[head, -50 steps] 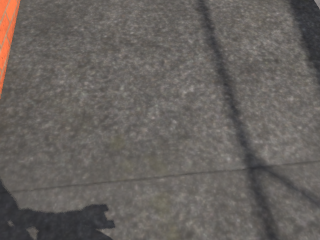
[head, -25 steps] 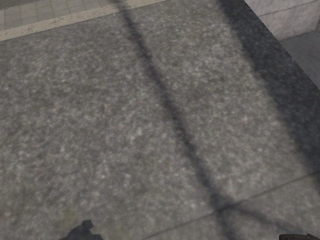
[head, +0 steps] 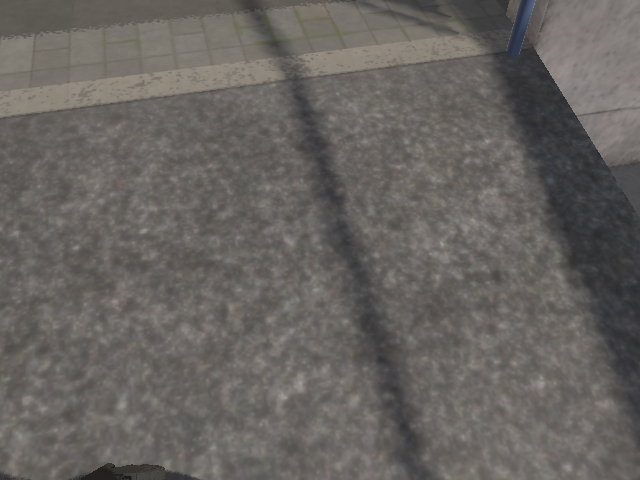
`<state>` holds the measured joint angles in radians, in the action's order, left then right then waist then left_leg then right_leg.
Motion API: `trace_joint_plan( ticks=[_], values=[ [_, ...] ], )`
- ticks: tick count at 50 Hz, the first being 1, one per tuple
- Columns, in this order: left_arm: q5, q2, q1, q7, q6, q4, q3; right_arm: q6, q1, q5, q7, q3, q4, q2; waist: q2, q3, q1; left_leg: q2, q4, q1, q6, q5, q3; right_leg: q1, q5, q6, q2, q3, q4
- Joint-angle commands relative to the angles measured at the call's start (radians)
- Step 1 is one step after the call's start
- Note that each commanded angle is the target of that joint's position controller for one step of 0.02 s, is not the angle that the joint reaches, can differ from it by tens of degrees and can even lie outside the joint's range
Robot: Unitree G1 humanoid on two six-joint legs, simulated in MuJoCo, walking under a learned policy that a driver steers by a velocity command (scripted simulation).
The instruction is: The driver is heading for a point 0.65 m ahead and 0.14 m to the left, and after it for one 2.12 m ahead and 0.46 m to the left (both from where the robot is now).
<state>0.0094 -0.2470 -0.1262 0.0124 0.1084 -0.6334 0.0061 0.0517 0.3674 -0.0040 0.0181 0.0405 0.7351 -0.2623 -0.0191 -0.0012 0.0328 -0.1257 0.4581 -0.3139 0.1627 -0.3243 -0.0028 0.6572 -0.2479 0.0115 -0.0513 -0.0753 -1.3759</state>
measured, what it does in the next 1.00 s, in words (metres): climbs, turning left: right foot 0.04 m higher, then left foot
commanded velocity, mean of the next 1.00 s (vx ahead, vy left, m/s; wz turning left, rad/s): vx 0.48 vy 0.00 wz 0.46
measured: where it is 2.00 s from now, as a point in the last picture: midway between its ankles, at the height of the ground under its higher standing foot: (185, 393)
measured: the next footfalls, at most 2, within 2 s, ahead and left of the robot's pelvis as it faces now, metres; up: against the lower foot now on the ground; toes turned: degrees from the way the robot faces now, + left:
right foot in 0.26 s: +0.38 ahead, -0.13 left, +0.04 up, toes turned +13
left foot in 0.74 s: +0.44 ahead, +0.22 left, +0.06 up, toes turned +33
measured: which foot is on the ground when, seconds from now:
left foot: down 0.00-0.30, up 0.32-0.72, down 0.74-1.00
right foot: up 0.00-0.24, down 0.26-0.74, up 0.76-1.00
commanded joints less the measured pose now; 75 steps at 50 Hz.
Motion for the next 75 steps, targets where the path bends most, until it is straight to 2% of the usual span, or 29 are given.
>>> trace_joint_plan(
  ticks=[1,10,13,14,15,16,18,21,30,33,35,37,38,39,40,42,44,49,54,58,59,60,61,62,63,64,66,70,75],
  values=[
    [0.021,-0.046,-0.051,-0.008,-0.014,0.056,0.015,0.021,-0.079,0.010,-0.012,0.013,-0.081,-0.080,0.036,0.000,-0.088,0.198,-0.244,-0.029,0.125,0.151,0.281,0.098,0.064,-0.040,-0.036,0.038,0.016],
    [-0.031,-0.028,0.297,-0.003,-0.005,0.142,0.008,-0.028,0.081,0.022,-0.060,0.028,-0.056,-0.140,0.151,-0.020,0.051,0.242,-0.179,0.182,0.087,0.256,0.350,-0.014,0.084,-0.127,0.074,0.105,0.709],
    [-0.029,-0.115,0.091,-0.002,0.011,0.083,0.059,-0.032,0.005,0.023,-0.062,0.019,-0.090,-0.132,0.209,-0.132,-0.078,0.230,0.004,0.183,0.025,0.608,0.361,-0.353,0.052,-0.045,0.123,0.121,0.846],
    [-0.018,-0.176,-0.098,-0.010,0.013,0.051,0.084,-0.024,-0.059,0.007,-0.057,0.006,-0.128,-0.105,0.192,-0.269,-0.175,0.187,0.230,0.049,-0.029,0.636,0.314,-0.665,0.066,0.036,-0.003,0.003,0.828],
    [0.007,-0.261,-0.289,-0.019,0.003,0.018,0.115,-0.009,0.055,0.007,-0.051,-0.017,-0.158,-0.017,-0.097,-0.516,-0.163,0.066,0.592,-0.304,-0.100,0.212,0.232,-1.154,-0.123,0.217,-0.302,-0.433,0.854],
    [-0.009,-0.227,-0.274,-0.022,-0.012,0.014,0.106,-0.006,0.072,0.031,-0.033,-0.020,-0.163,-0.031,-0.314,-0.552,-0.152,0.047,0.817,-0.488,-0.132,-0.247,0.201,-1.182,-0.470,0.296,-0.423,-0.838,1.075],
    [-0.014,-0.121,-0.166,-0.055,-0.026,0.009,0.078,-0.014,-0.102,0.028,-0.025,0.015,-0.186,-0.130,-0.093,-0.157,-0.142,0.146,1.019,-0.610,-0.150,-0.085,0.118,-0.825,-0.402,0.211,-0.353,-0.547,1.092],
    [0.004,-0.040,-0.060,-0.045,-0.019,-0.024,0.050,-0.047,-0.061,0.023,-0.011,0.010,-0.196,-0.059,-0.088,0.000,-0.008,0.211,0.996,-0.426,-0.147,-0.024,0.104,-0.431,-0.133,0.122,-0.213,-0.166,1.145],
    [-0.001,-0.207,-0.068,-0.043,-0.020,-0.081,0.099,-0.069,-0.226,0.022,0.007,-0.010,-0.265,-0.046,-0.077,0.007,-0.024,0.268,0.600,-0.340,-0.186,0.057,0.006,-0.437,-0.017,0.128,-0.228,0.174,1.224],
    [-0.014,-0.248,-0.096,-0.030,-0.041,-0.099,0.112,-0.071,-0.261,0.025,0.016,-0.002,-0.268,-0.064,-0.080,0.043,-0.045,0.237,0.443,-0.257,-0.149,-0.065,-0.093,-0.506,-0.050,0.131,-0.258,0.208,1.223],
    [-0.023,-0.258,-0.087,-0.025,-0.060,-0.111,0.112,-0.068,-0.148,0.022,0.017,0.020,-0.235,-0.087,-0.087,0.018,0.022,0.154,0.311,-0.099,-0.107,-0.078,-0.175,-0.529,0.230,0.116,-0.258,0.256,1.048],
    [0.005,-0.171,-0.081,-0.028,-0.068,-0.078,0.077,-0.067,0.187,0.036,0.007,0.097,-0.124,-0.224,0.100,-0.128,0.166,0.096,0.152,0.377,-0.027,0.013,-0.040,-0.279,0.339,0.032,-0.146,0.325,0.422],
    [0.062,0.006,-0.155,-0.010,-0.057,-0.049,0.022,-0.073,0.137,0.060,-0.003,0.088,-0.155,-0.308,0.402,-0.159,0.018,0.302,0.127,0.487,0.049,0.054,0.337,0.029,-0.416,-0.029,-0.039,0.247,0.064],
    [-0.012,-0.063,-0.157,0.005,-0.018,0.000,0.033,-0.054,0.107,0.051,0.002,0.082,-0.225,-0.306,0.388,-0.382,0.049,0.499,-0.280,0.603,0.239,-0.480,0.959,0.209,-0.369,-0.045,0.051,0.029,-0.109],
    [-0.073,-0.161,0.040,0.006,0.004,0.013,0.058,-0.028,0.126,0.040,0.008,0.066,-0.182,-0.230,0.141,-0.174,0.108,0.520,-0.335,0.518,0.189,-0.556,0.914,0.352,-0.263,-0.024,0.010,0.022,-0.186],
    [-0.043,-0.101,0.073,-0.007,0.011,0.010,0.035,0.002,0.044,0.000,0.005,0.035,-0.150,-0.157,0.040,-0.027,0.044,0.461,-0.214,0.273,0.116,-0.198,0.592,0.306,-0.089,0.004,-0.086,0.022,-0.119],
    [-0.037,-0.106,-0.046,0.001,-0.014,-0.038,0.046,0.009,-0.059,-0.021,-0.004,0.007,-0.147,-0.089,0.098,-0.025,-0.051,0.383,-0.205,0.142,0.070,0.174,0.334,0.166,0.004,0.005,-0.095,0.025,-0.102],
    [-0.035,-0.029,0.030,-0.003,-0.066,-0.021,0.029,0.011,-0.042,-0.035,-0.033,0.002,-0.088,-0.078,0.065,0.022,-0.042,0.321,-0.236,0.112,-0.011,0.572,-0.020,0.199,0.080,-0.022,0.002,0.034,0.027],
    [-0.005,0.022,0.189,0.028,-0.080,0.065,0.007,-0.028,-0.025,-0.005,-0.075,0.020,-0.042,-0.148,0.127,-0.026,0.002,0.342,-0.184,0.246,-0.051,0.869,-0.120,0.050,0.067,-0.026,0.029,0.195,0.441],
    [-0.006,-0.087,-0.014,0.048,-0.096,0.051,0.048,-0.063,-0.119,0.024,-0.093,0.042,-0.061,-0.206,0.195,-0.153,-0.100,0.377,0.120,0.403,-0.073,1.348,-0.133,-0.142,-0.043,0.064,0.110,0.228,0.627],
    [-0.009,-0.147,-0.143,0.042,-0.097,0.020,0.075,-0.061,-0.140,0.026,-0.093,0.039,-0.068,-0.192,0.149,-0.207,-0.165,0.322,0.294,0.345,-0.108,1.231,-0.149,-0.349,0.109,0.098,0.139,0.196,0.787],
    [-0.008,-0.245,-0.205,0.025,-0.099,0.015,0.105,-0.045,-0.114,-0.007,-0.087,0.018,-0.098,-0.129,-0.039,-0.250,-0.165,0.213,0.571,0.057,-0.164,0.532,-0.116,-0.642,0.426,0.173,0.000,-0.057,0.816],
    [-0.013,-0.290,-0.140,0.009,-0.110,0.050,0.105,-0.032,-0.002,-0.077,-0.057,-0.014,-0.093,-0.012,-0.231,-0.347,-0.030,0.044,0.870,-0.217,-0.210,-0.382,-0.008,-0.830,0.729,0.318,-0.197,-0.402,0.777],
    [0.020,-0.248,-0.131,0.000,-0.105,0.087,0.098,-0.011,-0.014,-0.029,-0.031,-0.004,-0.100,-0.073,-0.216,-0.486,-0.087,0.022,1.069,-0.319,-0.215,-0.304,0.173,-0.822,0.335,0.441,-0.291,-0.697,1.008],
    [0.014,-0.186,-0.074,-0.008,-0.093,0.102,0.082,-0.006,-0.130,0.009,-0.024,0.010,-0.123,-0.132,-0.075,-0.320,-0.091,0.065,1.087,-0.401,-0.206,-0.202,0.153,-0.697,0.089,0.399,-0.260,-0.628,1.049],
    [-0.020,-0.128,-0.035,-0.018,-0.089,0.099,0.064,-0.012,-0.199,0.001,-0.032,0.008,-0.149,-0.121,0.037,-0.179,-0.067,0.105,1.020,-0.433,-0.205,-0.123,0.133,-0.556,-0.023,0.326,-0.197,-0.510,1.063],
    [-0.022,-0.118,0.008,-0.027,-0.083,0.102,0.061,-0.037,-0.195,-0.010,-0.049,0.007,-0.168,-0.105,0.045,-0.093,0.000,0.149,0.906,-0.338,-0.211,-0.049,0.135,-0.357,-0.051,0.262,-0.102,-0.357,1.082],
    [-0.007,-0.130,-0.008,-0.047,-0.100,0.111,0.064,-0.050,-0.174,-0.013,-0.063,-0.005,-0.166,-0.056,-0.031,-0.125,0.015,0.129,0.761,-0.275,-0.261,-0.026,0.072,-0.299,0.264,0.253,-0.029,-0.203,1.031],
    [-0.007,-0.164,-0.026,-0.072,-0.146,0.138,0.078,-0.062,-0.247,-0.002,-0.076,-0.009,-0.175,-0.037,-0.098,-0.167,-0.028,0.116,0.524,-0.263,-0.290,-0.014,0.078,-0.336,0.027,0.221,-0.025,-0.267,1.016]
  ],
)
